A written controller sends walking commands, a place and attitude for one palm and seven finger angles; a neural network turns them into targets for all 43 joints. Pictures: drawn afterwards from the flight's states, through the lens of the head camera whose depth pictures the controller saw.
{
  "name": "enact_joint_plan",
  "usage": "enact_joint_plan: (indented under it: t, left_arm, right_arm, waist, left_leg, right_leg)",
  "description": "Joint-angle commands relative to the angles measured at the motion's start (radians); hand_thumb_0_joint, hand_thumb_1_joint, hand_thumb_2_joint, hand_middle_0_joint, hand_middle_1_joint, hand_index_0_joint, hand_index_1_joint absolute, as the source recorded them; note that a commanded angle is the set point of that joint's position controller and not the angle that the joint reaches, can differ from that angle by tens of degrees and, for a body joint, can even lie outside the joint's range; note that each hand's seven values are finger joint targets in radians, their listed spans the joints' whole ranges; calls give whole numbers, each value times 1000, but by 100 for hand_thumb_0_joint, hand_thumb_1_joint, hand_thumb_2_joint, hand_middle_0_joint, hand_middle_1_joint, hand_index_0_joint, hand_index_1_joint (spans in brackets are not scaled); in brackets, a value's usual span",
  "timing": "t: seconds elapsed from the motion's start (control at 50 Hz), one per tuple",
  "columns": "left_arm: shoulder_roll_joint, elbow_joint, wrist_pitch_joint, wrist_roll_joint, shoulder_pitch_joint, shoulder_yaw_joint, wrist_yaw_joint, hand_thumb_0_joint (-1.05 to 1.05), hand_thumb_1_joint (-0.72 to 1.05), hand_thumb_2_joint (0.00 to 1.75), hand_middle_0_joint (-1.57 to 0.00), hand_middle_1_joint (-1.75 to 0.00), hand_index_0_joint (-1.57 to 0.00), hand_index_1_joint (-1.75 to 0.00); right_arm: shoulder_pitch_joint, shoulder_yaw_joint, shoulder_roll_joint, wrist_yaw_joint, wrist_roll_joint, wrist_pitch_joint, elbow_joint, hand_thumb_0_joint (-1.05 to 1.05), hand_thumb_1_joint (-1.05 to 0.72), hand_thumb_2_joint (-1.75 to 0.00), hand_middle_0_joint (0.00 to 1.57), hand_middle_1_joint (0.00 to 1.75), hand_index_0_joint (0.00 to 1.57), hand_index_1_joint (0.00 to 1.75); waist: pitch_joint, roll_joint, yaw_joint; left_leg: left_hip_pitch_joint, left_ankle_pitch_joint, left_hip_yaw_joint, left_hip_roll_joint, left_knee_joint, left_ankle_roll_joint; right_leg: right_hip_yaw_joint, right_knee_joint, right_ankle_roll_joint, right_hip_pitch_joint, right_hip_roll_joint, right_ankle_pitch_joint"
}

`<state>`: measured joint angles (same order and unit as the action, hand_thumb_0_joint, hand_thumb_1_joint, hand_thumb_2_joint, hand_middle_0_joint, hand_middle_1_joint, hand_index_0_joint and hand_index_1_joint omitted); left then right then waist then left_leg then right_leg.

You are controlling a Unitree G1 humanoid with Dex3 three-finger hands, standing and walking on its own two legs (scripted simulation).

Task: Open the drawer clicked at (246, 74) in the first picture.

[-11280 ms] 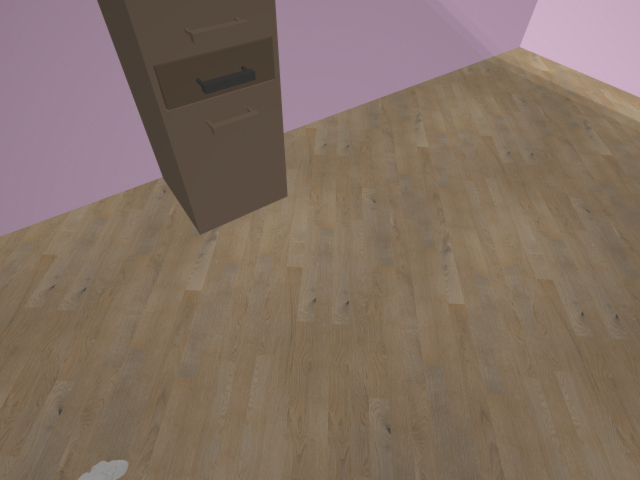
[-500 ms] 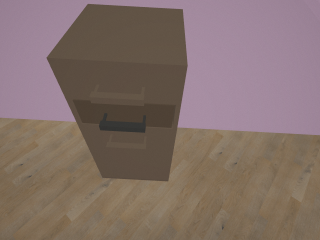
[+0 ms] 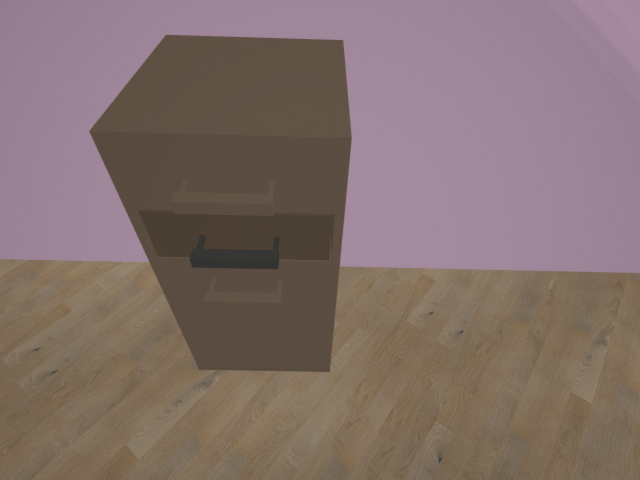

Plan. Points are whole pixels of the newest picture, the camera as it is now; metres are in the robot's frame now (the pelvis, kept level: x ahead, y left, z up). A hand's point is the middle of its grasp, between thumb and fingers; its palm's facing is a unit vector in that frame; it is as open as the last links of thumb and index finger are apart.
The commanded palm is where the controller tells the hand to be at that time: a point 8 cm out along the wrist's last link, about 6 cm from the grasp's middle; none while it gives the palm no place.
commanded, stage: come to a stop and stand still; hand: left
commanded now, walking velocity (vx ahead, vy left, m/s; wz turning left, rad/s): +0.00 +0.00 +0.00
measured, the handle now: (237, 249) +0.57 +0.20 -0.13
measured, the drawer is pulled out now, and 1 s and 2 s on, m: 0.00 0.00 0.00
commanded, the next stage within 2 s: look again from close up in 0.12 s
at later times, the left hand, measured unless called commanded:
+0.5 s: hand out of the picture +0.01 +0.17 -0.19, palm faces +0.05 -0.98 -0.19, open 7.4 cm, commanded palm none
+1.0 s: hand out of the picture +0.12 +0.22 -0.10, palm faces -0.05 -0.83 -0.56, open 7.5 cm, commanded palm +0.11 +0.24 -0.06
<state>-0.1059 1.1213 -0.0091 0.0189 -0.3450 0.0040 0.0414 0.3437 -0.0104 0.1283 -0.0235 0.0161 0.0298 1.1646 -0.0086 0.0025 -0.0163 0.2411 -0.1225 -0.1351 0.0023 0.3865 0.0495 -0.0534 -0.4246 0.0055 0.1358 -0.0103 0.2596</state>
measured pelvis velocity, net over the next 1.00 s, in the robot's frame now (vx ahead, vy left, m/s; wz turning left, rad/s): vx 0.00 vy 0.02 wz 0.04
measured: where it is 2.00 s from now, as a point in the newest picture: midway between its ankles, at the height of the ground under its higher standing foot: outside the picture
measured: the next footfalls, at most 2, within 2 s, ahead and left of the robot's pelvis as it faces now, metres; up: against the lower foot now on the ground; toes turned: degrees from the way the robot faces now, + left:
none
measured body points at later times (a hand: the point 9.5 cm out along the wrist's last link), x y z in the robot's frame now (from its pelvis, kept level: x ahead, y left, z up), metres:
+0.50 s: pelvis +0.01 +0.00 -0.01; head +0.01 +0.01 +0.44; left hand +0.01 +0.22 -0.17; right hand +0.04 -0.23 -0.16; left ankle +0.06 +0.08 -0.74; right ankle -0.02 -0.11 -0.74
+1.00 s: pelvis +0.00 +0.02 -0.02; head +0.01 +0.02 +0.43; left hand +0.12 +0.26 -0.06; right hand +0.10 -0.22 -0.13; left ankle +0.06 +0.09 -0.74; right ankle +0.00 -0.10 -0.74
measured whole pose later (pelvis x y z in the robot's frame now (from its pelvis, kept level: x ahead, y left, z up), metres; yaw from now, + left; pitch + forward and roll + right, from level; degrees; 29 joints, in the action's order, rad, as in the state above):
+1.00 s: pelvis +0.00 +0.02 -0.02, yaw +2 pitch +1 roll +0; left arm -0.26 0.16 -0.10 0.28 -0.49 0.10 0.22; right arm 0.33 0.01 0.20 -0.06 -0.02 -0.19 0.80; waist 0.01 0.01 0.00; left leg 0.39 -0.20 -0.12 -0.05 0.55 0.07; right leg -0.03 -0.70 0.02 0.34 -0.03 0.39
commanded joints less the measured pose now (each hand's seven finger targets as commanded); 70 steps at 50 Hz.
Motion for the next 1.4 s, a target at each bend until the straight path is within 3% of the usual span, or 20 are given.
enact_joint_plan:
  t: [0.0, 0.18, 0.2, 0.22, 0.26, 0.3, 0.42, 0.82, 0.84, 0.86, 0.88, 0.9, 0.92, 0.96, 1.02, 1.06, 1.1, 1.16, 1.24, 1.38]
  left_arm:
    - [-84, -12, 14, -4, -96, -21, 9, 0, 90, 90, -20, -30, -20, -30]
    - [-54, -3, 18, -3, -131, -20, 11, 0, 90, 90, -20, -30, -20, -30]
    - [-235, -106, 41, 19, -64, -9, -4, 0, 90, 90, -20, -30, -20, -30]
    - [-158, -99, 26, 12, -55, -23, 8, 0, 90, 90, -20, -30, -20, -30]
    - [-109, -108, 27, 10, -98, -16, 10, 0, 90, 90, -20, -30, -20, -30]
    - [-121, -135, 31, 7, -69, -13, 13, 0, 90, 90, -20, -30, -20, -30]
    - [-120, -156, 30, 3, -82, -16, 14, 0, 90, 90, -20, -30, -20, -30]
    - [-148, -154, 21, 1, -49, -17, 8, 0, 90, 90, -20, -30, -20, -30]
    - [-160, -129, 35, 12, -100, -10, 39, 0, 90, 90, -20, -30, -20, -30]
    - [-545, -1637, 177, 182, 719, -71, 78, 0, 88, 89, -20, -32, -20, -32]
    - [-423, -1429, 115, 209, 192, -52, 143, 0, 85, 88, -20, -33, -20, -33]
    - [-263, -1322, -29, 204, -76, 50, 192, 0, 83, 87, -21, -34, -21, -34]
    - [-92, -1214, -70, 240, -124, 172, 197, 0, 81, 86, -21, -36, -21, -36]
    - [-229, -1245, -51, 439, -15, 114, 276, 0, 76, 84, -21, -39, -21, -39]
    - [-221, -1108, -43, 754, -198, 117, 360, 0, 69, 81, -22, -43, -22, -43]
    - [-158, -1027, -22, 893, -242, 173, 399, 0, 64, 79, -22, -47, -22, -47]
    - [-182, -1037, 3, 996, -229, 139, 430, 0, 60, 77, -22, -50, -22, -50]
    - [-255, -1187, 13, 1076, -98, 89, 467, 0, 53, 74, -23, -54, -23, -54]
    - [-354, -1379, 25, 1141, 120, 13, 531, 0, 43, 70, -23, -60, -23, -60]
    - [-338, -1395, -5, 1050, 120, 39, 475, 0, 27, 63, -25, -70, -25, -70]
  right_arm:
    - [45, -12, 80, -4, -1, -20, -30, 0, -90, -90, 20, 30, 20, 30]
    - [67, -15, 57, -8, -1, -24, -27, 0, -90, -90, 20, 30, 20, 30]
    - [36, -34, 170, 8, 10, -35, -173, 0, -90, -90, 20, 30, 20, 30]
    - [-6, -39, 153, 1, 17, -45, -176, 0, -90, -90, 20, 30, 20, 30]
    - [28, -34, 99, -6, 18, -34, -199, 0, -90, -90, 20, 30, 20, 30]
    - [54, -21, 86, -1, 20, -31, -213, 0, -90, -90, 20, 30, 20, 30]
    - [34, -14, 114, -2, 6, -46, -209, 0, -90, -90, 20, 30, 20, 30]
    - [-69, -12, 156, 8, 0, -37, -174, 0, -90, -90, 20, 30, 20, 30]
    - [-141, -10, 174, 5, -8, -49, -238, 0, -90, -90, 20, 30, 20, 30]
    - [-120, -16, 321, -15, -63, -177, -581, 0, -90, -90, 20, 30, 20, 30]
    - [-172, 5, 244, -56, -47, -281, -529, 0, -90, -90, 20, 30, 20, 30]
    - [-180, -8, 216, -59, -65, -318, -522, 0, -90, -90, 20, 30, 20, 30]
    - [-167, 2, 181, -60, -71, -332, -507, 0, -90, -90, 20, 30, 20, 30]
    - [-197, -24, 242, -51, -26, -323, -576, 0, -90, -90, 20, 30, 20, 30]
    - [-237, -42, 247, -20, 20, -250, -691, 0, -90, -90, 20, 30, 20, 30]
    - [-292, -38, 236, -3, 23, -178, -735, 0, -90, -90, 20, 30, 20, 30]
    - [-321, -45, 232, 19, 20, -116, -769, 0, -90, -90, 20, 30, 20, 30]
    - [-374, -37, 213, 32, 27, -38, -821, 0, -90, -90, 20, 30, 20, 30]
    - [-366, -42, 198, 37, 59, 18, -854, 0, -90, -90, 20, 30, 20, 30]
    - [-367, -16, 202, 21, 54, 66, -842, 0, -90, -90, 20, 30, 20, 30]
  waist:
    - [-102, 1, 12]
    - [-98, -1, 11]
    - [-200, 12, -8]
    - [-90, -19, 5]
    - [2, -9, -2]
    - [-8, 54, -20]
    - [-44, -28, 7]
    - [-34, -6, 14]
    - [-82, 72, 48]
    - [448, -281, -73]
    - [426, -417, 55]
    - [306, -362, 30]
    - [133, -242, 2]
    - [43, -61, -23]
    - [145, 57, 73]
    - [21, 246, 80]
    - [73, 251, 121]
    - [151, 113, 140]
    - [274, -44, 102]
    - [306, -101, 66]
  left_leg:
    - [-3, -247, 191, 117, -127, -25]
    - [-4, -230, 187, 120, -119, -22]
    - [86, -232, 182, 52, -60, -32]
    - [97, -326, 197, 107, -10, -22]
    - [100, -267, 195, 80, 69, -15]
    - [78, -205, 178, 71, 137, -11]
    - [54, 15, 200, 120, 79, 15]
    - [-16, -53, 179, 112, -17, 2]
    - [3, 10, 157, 128, 175, -18]
    - [-284, 110, 191, 31, 55, -8]
    - [-386, 91, 302, 125, -4, -88]
    - [-241, -102, 345, 121, -86, -132]
    - [-118, -173, 312, 110, -76, -97]
    - [77, -425, 298, 74, 19, -52]
    - [208, -362, 212, 0, 185, -36]
    - [336, -443, 188, -26, 237, -32]
    - [348, -359, 180, -43, 287, -28]
    - [341, -376, 200, -49, 319, -22]
    - [185, -308, 274, -25, 423, -16]
    - [127, -140, 262, -31, 424, -12]
  right_leg:
    - [100, 122, 22, 151, -86, 115]
    - [99, 107, 24, 166, -82, 86]
    - [52, 60, 44, 187, -37, 150]
    - [55, 17, 46, 219, -73, 227]
    - [94, 36, 58, 204, -91, 210]
    - [144, 64, 76, 236, -121, 192]
    - [74, -26, 44, 157, -65, -45]
    - [72, 43, 17, 86, -87, -60]
    - [146, 88, 19, 135, -127, -241]
    - [76, -97, 53, 183, -6, -193]
    - [-14, -250, 49, 306, -8, 31]
    - [-15, -357, 26, 420, 19, 154]
    - [9, -357, 20, 464, 16, 151]
    - [-6, -253, 32, 495, 32, 189]
    - [78, -211, 60, 490, 62, 291]
    - [138, -195, 66, 582, 54, 465]
    - [179, -215, 83, 553, 50, 414]
    - [195, -269, 90, 578, 45, 438]
    - [245, -317, 87, 725, 54, 432]
    - [175, -341, 83, 603, 79, 119]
